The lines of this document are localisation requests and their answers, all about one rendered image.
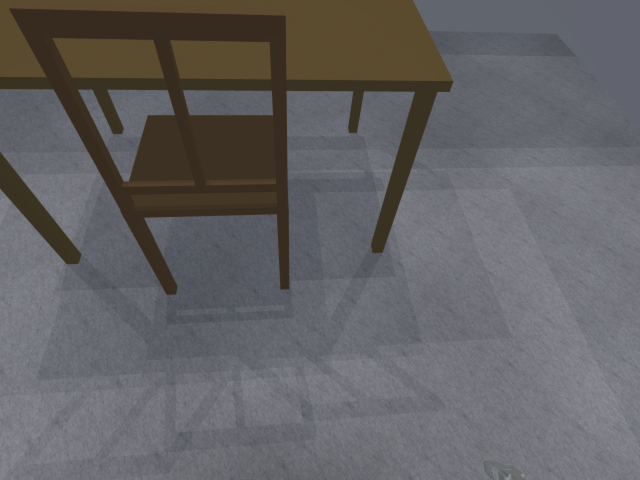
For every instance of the right robot hand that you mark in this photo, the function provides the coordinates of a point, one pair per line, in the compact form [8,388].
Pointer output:
[499,471]

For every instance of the table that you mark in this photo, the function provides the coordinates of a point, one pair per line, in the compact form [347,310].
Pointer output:
[331,45]

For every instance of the chair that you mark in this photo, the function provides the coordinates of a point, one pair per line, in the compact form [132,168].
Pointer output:
[186,165]

